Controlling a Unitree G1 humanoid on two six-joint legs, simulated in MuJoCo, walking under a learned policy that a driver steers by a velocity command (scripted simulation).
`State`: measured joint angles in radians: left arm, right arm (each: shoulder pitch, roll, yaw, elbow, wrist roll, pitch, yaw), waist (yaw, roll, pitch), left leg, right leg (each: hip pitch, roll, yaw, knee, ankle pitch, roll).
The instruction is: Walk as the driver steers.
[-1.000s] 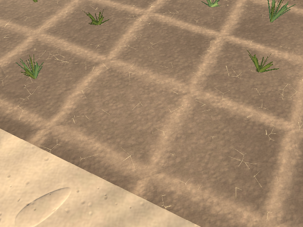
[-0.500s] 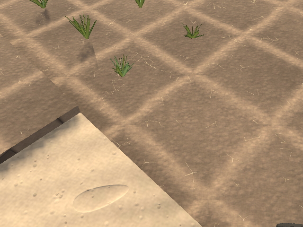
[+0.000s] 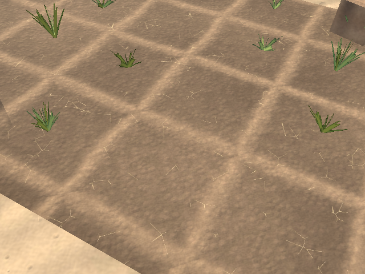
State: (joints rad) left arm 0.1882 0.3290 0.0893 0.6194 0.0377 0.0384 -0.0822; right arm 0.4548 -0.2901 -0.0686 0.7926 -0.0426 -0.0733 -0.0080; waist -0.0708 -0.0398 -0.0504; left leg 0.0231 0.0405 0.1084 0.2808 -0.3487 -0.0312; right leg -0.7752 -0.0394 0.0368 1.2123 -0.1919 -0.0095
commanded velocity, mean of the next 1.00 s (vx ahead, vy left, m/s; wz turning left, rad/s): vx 0.94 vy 0.00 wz -0.25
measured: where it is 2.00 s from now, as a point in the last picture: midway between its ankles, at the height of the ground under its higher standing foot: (241, 87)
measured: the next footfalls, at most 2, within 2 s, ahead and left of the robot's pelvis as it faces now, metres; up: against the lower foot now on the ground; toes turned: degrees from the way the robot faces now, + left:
right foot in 0.20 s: +0.28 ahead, -0.17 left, +0.00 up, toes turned -18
left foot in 0.72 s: +0.76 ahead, -0.26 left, -0.06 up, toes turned -24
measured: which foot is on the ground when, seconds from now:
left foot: down 0.00-0.22, up 0.24-0.70, down 0.72-1.00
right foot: up 0.00-0.18, down 0.20-0.70, up 0.72-1.00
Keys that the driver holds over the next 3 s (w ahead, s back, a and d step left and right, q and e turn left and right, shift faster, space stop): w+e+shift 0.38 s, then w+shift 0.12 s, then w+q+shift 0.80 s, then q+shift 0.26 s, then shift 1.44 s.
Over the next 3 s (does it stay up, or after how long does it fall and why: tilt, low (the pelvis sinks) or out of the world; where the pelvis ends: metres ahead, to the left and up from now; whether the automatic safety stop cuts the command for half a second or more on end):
stays up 1.66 -0.43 -0.06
